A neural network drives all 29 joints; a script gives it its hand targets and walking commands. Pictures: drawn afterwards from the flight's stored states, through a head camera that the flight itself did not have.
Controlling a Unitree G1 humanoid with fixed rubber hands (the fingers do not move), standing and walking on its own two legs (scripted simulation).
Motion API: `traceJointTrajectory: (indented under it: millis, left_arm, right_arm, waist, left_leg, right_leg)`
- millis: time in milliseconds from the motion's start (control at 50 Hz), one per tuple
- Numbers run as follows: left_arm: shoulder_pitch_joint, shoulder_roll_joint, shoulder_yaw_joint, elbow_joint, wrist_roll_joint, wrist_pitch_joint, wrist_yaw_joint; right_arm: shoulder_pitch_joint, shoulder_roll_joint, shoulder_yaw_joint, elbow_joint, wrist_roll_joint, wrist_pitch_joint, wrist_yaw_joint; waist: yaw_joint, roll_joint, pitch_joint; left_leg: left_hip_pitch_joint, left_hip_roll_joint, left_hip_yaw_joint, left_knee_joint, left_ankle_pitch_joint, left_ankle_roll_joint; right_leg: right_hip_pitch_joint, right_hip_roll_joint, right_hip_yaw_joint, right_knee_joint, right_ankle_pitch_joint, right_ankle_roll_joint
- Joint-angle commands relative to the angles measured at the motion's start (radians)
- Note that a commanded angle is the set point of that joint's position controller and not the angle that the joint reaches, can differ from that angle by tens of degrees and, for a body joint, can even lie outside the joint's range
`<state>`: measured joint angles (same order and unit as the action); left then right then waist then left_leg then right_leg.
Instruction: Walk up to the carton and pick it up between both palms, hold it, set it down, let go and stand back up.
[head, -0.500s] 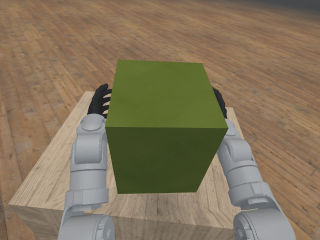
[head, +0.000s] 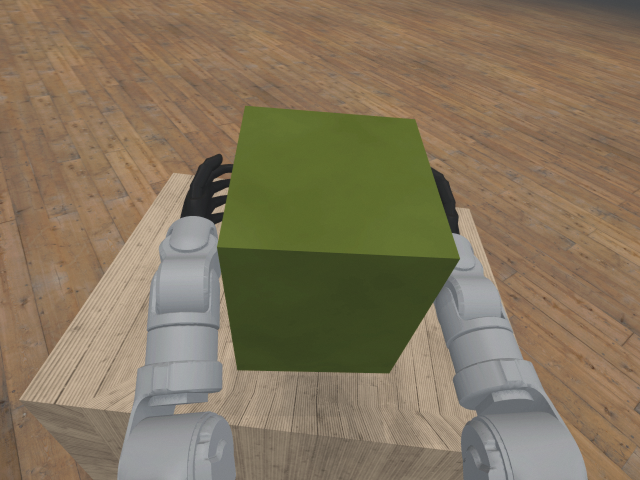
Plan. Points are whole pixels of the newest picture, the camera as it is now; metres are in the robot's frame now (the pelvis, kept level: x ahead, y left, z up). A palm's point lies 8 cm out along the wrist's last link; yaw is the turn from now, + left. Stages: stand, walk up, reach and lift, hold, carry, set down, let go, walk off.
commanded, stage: set down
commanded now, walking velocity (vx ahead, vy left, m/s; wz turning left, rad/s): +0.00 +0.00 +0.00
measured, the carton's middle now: (322, 249) +0.35 +0.01 +0.15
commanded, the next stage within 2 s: none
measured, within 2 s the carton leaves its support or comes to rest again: neither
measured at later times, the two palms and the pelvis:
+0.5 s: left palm (214, 241) +0.39 +0.15 +0.12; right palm (432, 266) +0.37 -0.15 +0.12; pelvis +0.02 +0.01 +0.00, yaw +0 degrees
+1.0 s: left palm (220, 246) +0.41 +0.14 +0.10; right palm (429, 276) +0.37 -0.15 +0.09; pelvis +0.03 +0.02 +0.00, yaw +0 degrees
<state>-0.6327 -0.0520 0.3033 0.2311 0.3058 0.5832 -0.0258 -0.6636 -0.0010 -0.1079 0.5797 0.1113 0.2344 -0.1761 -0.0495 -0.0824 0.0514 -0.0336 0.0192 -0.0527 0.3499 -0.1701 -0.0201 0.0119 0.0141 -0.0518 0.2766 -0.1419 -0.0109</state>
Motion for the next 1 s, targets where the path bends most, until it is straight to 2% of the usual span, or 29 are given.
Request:
traceJointTrajectory:
  millis: [0, 20, 60, 100, 140, 180, 200, 240, 340, 360, 380, 440, 480, 540, 580, 620, 640, 680, 700, 720, 740, 760, 780, 840, 860, 900, 920, 940, 980]
  left_arm:
    - [-0.592, -0.553, -0.433, -0.033, -0.073, -0.103, -0.183]
    - [-0.535, -0.535, -0.391, -0.016, -0.043, -0.108, -0.194]
    - [-0.502, -0.531, -0.368, 0.024, -0.017, -0.130, -0.207]
    - [-0.507, -0.511, -0.373, -0.024, -0.012, -0.160, -0.209]
    - [-0.529, -0.500, -0.414, -0.034, -0.037, -0.192, -0.194]
    - [-0.520, -0.532, -0.435, -0.043, -0.047, -0.203, -0.184]
    - [-0.514, -0.523, -0.440, -0.005, -0.039, -0.208, -0.180]
    - [-0.494, -0.533, -0.473, -0.045, -0.055, -0.220, -0.171]
    - [-0.477, -0.584, -0.560, -0.082, -0.097, -0.247, -0.142]
    - [-0.469, -0.576, -0.569, -0.059, -0.096, -0.250, -0.145]
    - [-0.442, -0.573, -0.565, -0.074, -0.094, -0.251, -0.140]
    - [-0.437, -0.567, -0.546, -0.083, -0.093, -0.261, -0.143]
    - [-0.443, -0.550, -0.543, -0.032, -0.085, -0.266, -0.147]
    - [-0.452, -0.539, -0.488, -0.003, -0.063, -0.267, -0.159]
    - [-0.462, -0.566, -0.524, -0.031, -0.066, -0.278, -0.152]
    - [-0.448, -0.557, -0.517, -0.025, -0.069, -0.286, -0.146]
    - [-0.439, -0.569, -0.525, -0.007, -0.078, -0.296, -0.145]
    - [-0.459, -0.551, -0.514, 0.021, -0.076, -0.303, -0.151]
    - [-0.453, -0.548, -0.485, 0.068, -0.059, -0.299, -0.152]
    - [-0.452, -0.548, -0.476, 0.045, -0.058, -0.301, -0.157]
    - [-0.464, -0.563, -0.499, 0.049, -0.075, -0.310, -0.156]
    - [-0.446, -0.555, -0.474, 0.069, -0.062, -0.309, -0.156]
    - [-0.477, -0.560, -0.485, 0.068, -0.063, -0.319, -0.152]
    - [-0.463, -0.568, -0.471, 0.119, -0.064, -0.336, -0.164]
    - [-0.459, -0.574, -0.476, 0.079, -0.071, -0.342, -0.159]
    - [-0.534, -0.587, -0.514, 0.086, -0.099, -0.379, -0.148]
    - [-0.462, -0.592, -0.515, 0.103, -0.091, -0.381, -0.141]
    - [-0.504, -0.569, -0.515, 0.124, -0.091, -0.394, -0.143]
    - [-0.510, -0.567, -0.492, 0.144, -0.084, -0.404, -0.148]
  right_arm:
    - [-0.763, 0.531, 0.294, -0.284, -0.039, -0.172, 0.108]
    - [-0.714, 0.531, 0.296, -0.252, -0.050, -0.188, 0.114]
    - [-0.696, 0.512, 0.252, -0.238, -0.085, -0.234, 0.125]
    - [-0.691, 0.498, 0.284, -0.259, -0.092, -0.285, 0.125]
    - [-0.644, 0.501, 0.294, -0.227, -0.117, -0.316, 0.124]
    - [-0.675, 0.514, 0.342, -0.297, -0.103, -0.351, 0.120]
    - [-0.657, 0.499, 0.332, -0.269, -0.115, -0.356, 0.122]
    - [-0.697, 0.524, 0.396, -0.353, -0.085, -0.385, 0.112]
    - [-0.669, 0.509, 0.440, -0.385, -0.059, -0.400, 0.099]
    - [-0.627, 0.504, 0.411, -0.343, -0.072, -0.395, 0.095]
    - [-0.628, 0.514, 0.448, -0.369, -0.054, -0.397, 0.092]
    - [-0.572, 0.520, 0.436, -0.339, -0.056, -0.381, 0.091]
    - [-0.561, 0.515, 0.421, -0.319, -0.059, -0.374, 0.087]
    - [-0.563, 0.514, 0.392, -0.290, -0.077, -0.369, 0.091]
    - [-0.573, 0.507, 0.391, -0.285, -0.069, -0.386, 0.095]
    - [-0.562, 0.507, 0.406, -0.305, -0.067, -0.386, 0.095]
    - [-0.547, 0.516, 0.404, -0.309, -0.066, -0.388, 0.092]
    - [-0.568, 0.501, 0.367, -0.272, -0.080, -0.391, 0.096]
    - [-0.554, 0.487, 0.375, -0.246, -0.093, -0.381, 0.095]
    - [-0.528, 0.501, 0.349, -0.226, -0.095, -0.383, 0.100]
    - [-0.568, 0.485, 0.346, -0.251, -0.099, -0.393, 0.103]
    - [-0.553, 0.512, 0.353, -0.251, -0.101, -0.392, 0.104]
    - [-0.553, 0.500, 0.355, -0.217, -0.099, -0.397, 0.100]
    - [-0.576, 0.520, 0.357, -0.252, -0.109, -0.412, 0.093]
    - [-0.547, 0.530, 0.370, -0.246, -0.102, -0.416, 0.091]
    - [-0.582, 0.545, 0.367, -0.251, -0.108, -0.427, 0.091]
    - [-0.555, 0.544, 0.391, -0.243, -0.099, -0.431, 0.093]
    - [-0.529, 0.533, 0.362, -0.184, -0.124, -0.422, 0.087]
    - [-0.548, 0.555, 0.363, -0.189, -0.121, -0.428, 0.086]
  waist:
    - [-0.045, 0.116, -0.385]
    - [-0.026, 0.097, -0.346]
    - [-0.024, 0.099, -0.279]
    - [-0.003, 0.085, -0.330]
    - [-0.008, 0.088, -0.337]
    - [-0.001, 0.070, -0.348]
    - [-0.010, 0.088, -0.357]
    - [0.015, 0.074, -0.391]
    - [-0.009, 0.109, -0.451]
    - [-0.029, 0.134, -0.438]
    - [-0.020, 0.097, -0.469]
    - [-0.022, 0.107, -0.439]
    - [-0.029, 0.099, -0.424]
    - [-0.011, 0.090, -0.375]
    - [-0.017, 0.161, -0.433]
    - [-0.018, 0.128, -0.449]
    - [-0.035, 0.105, -0.420]
    - [-0.032, 0.137, -0.421]
    - [-0.033, 0.119, -0.364]
    - [-0.017, 0.129, -0.360]
    - [-0.032, 0.125, -0.384]
    - [-0.012, 0.117, -0.372]
    - [-0.030, 0.132, -0.380]
    - [-0.030, 0.092, -0.398]
    - [-0.023, 0.103, -0.450]
    - [-0.041, 0.121, -0.488]
    - [-0.031, 0.126, -0.508]
    - [-0.049, 0.127, -0.508]
    - [-0.031, 0.116, -0.485]
  left_leg:
    - [0.074, -0.063, 0.090, -0.065, 0.121, -0.008]
    - [0.078, -0.060, 0.102, -0.081, 0.100, 0.004]
    - [0.058, -0.061, 0.115, -0.098, 0.077, 0.006]
    - [0.115, -0.058, 0.122, -0.071, 0.183, -0.001]
    - [0.110, -0.055, 0.118, -0.064, 0.217, -0.006]
    - [0.121, -0.050, 0.119, -0.060, 0.269, -0.006]
    - [0.119, -0.054, 0.123, -0.055, 0.262, -0.009]
    - [0.130, -0.056, 0.124, -0.038, 0.321, -0.006]
    - [0.215, -0.047, 0.093, 0.006, 0.446, -0.036]
    - [0.213, -0.047, 0.095, -0.001, 0.429, -0.044]
    - [0.197, -0.052, 0.096, 0.003, 0.453, -0.038]
    - [0.175, -0.047, 0.087, -0.013, 0.426, -0.036]
    - [0.158, -0.047, 0.085, -0.020, 0.387, -0.035]
    - [0.145, -0.048, 0.102, -0.036, 0.339, -0.027]
    - [0.187, -0.044, 0.092, -0.018, 0.411, -0.053]
    - [0.224, -0.040, 0.093, -0.003, 0.474, -0.054]
    - [0.217, -0.039, 0.084, -0.004, 0.464, -0.056]
    - [0.189, -0.039, 0.091, -0.013, 0.423, -0.056]
    - [0.164, -0.043, 0.095, -0.025, 0.384, -0.048]
    - [0.181, -0.040, 0.097, -0.031, 0.388, -0.048]
    - [0.183, -0.035, 0.095, -0.028, 0.390, -0.051]
    - [0.172, -0.033, 0.096, -0.036, 0.352, -0.041]
    - [0.176, -0.031, 0.089, -0.022, 0.404, -0.052]
    - [0.151, -0.043, 0.100, -0.016, 0.415, -0.044]
    - [0.174, -0.035, 0.093, -0.014, 0.429, -0.048]
    - [0.170, -0.038, 0.083, -0.001, 0.451, -0.057]
    - [0.206, -0.036, 0.080, 0.014, 0.508, -0.066]
    - [0.178, -0.043, 0.087, 0.015, 0.487, -0.066]
    - [0.153, -0.042, 0.088, 0.003, 0.445, -0.051]
  right_leg:
    - [0.136, 0.019, -0.048, -0.034, 0.108, 0.051]
    - [0.146, 0.015, -0.048, -0.039, 0.102, 0.058]
    - [0.139, 0.008, -0.057, -0.050, 0.074, 0.062]
    - [0.164, 0.017, -0.066, -0.034, 0.137, 0.063]
    - [0.160, 0.015, -0.074, -0.023, 0.153, 0.060]
    - [0.173, 0.023, -0.079, -0.021, 0.191, 0.064]
    - [0.165, 0.012, -0.077, -0.018, 0.202, 0.060]
    - [0.187, 0.014, -0.072, -0.004, 0.300, 0.073]
    - [0.150, 0.029, -0.081, -0.005, 0.344, 0.067]
    - [0.138, 0.022, -0.079, -0.011, 0.334, 0.060]
    - [0.182, 0.025, -0.081, -0.002, 0.410, 0.069]
    - [0.185, 0.019, -0.062, -0.003, 0.418, 0.067]
    - [0.189, 0.019, -0.058, -0.005, 0.387, 0.067]
    - [0.158, 0.022, -0.069, -0.027, 0.305, 0.064]
    - [0.153, 0.025, -0.076, -0.021, 0.320, 0.056]
    - [0.149, 0.031, -0.076, -0.025, 0.356, 0.057]
    - [0.143, 0.034, -0.077, -0.032, 0.357, 0.055]
    - [0.127, 0.029, -0.079, -0.033, 0.320, 0.057]
    - [0.117, 0.030, -0.079, -0.047, 0.284, 0.050]
    - [0.116, 0.031, -0.077, -0.042, 0.265, 0.056]
    - [0.099, 0.038, -0.087, -0.045, 0.261, 0.048]
    - [0.118, 0.029, -0.075, -0.045, 0.248, 0.048]
    - [0.127, 0.031, -0.080, -0.040, 0.287, 0.042]
    - [0.170, 0.031, -0.065, -0.034, 0.362, 0.055]
    - [0.171, 0.028, -0.073, -0.027, 0.371, 0.052]
    - [0.139, 0.029, -0.073, -0.019, 0.382, 0.050]
    - [0.144, 0.035, -0.067, -0.015, 0.436, 0.049]
    - [0.142, 0.030, -0.064, -0.020, 0.424, 0.045]
    - [0.156, 0.029, -0.057, -0.016, 0.425, 0.052]
